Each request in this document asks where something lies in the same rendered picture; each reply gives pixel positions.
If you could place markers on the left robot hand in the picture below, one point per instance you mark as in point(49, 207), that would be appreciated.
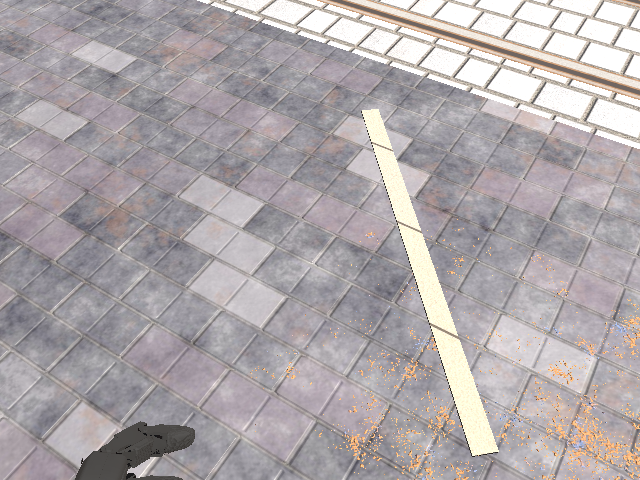
point(133, 446)

